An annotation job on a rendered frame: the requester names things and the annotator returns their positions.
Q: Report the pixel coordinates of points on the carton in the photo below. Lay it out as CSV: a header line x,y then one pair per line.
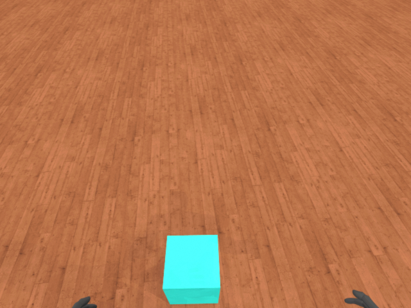
x,y
191,270

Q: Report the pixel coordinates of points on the right robot hand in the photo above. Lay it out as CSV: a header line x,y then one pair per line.
x,y
361,300

